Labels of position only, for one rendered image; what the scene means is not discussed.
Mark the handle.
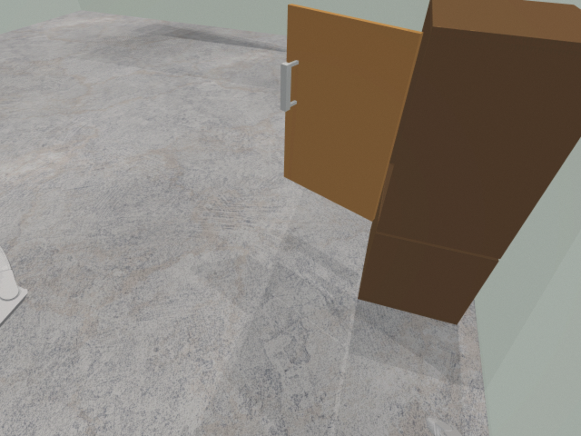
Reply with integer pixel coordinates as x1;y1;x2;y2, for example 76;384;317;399
281;60;299;112

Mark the cupboard door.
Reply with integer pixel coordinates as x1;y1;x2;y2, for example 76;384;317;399
284;4;423;221

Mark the robot right hand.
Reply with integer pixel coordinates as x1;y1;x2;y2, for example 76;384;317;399
426;416;462;436

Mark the robot left hand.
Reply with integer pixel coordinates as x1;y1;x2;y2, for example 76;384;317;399
0;245;28;327

